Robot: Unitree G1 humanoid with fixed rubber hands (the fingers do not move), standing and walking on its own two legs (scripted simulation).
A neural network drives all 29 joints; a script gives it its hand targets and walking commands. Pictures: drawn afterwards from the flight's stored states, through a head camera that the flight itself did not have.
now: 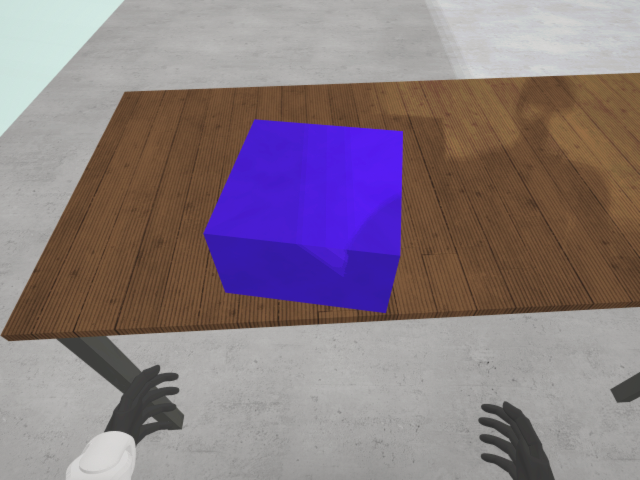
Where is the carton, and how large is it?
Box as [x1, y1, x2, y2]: [203, 119, 402, 312]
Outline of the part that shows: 254,119 203,233 225,292 385,312 399,258 400,248 402,131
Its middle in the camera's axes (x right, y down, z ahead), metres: -0.01 -0.04 +0.64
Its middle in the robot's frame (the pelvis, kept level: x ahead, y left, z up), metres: +0.51 +0.04 +0.00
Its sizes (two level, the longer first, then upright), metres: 0.268 0.261 0.150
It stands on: a table, 0.71 m high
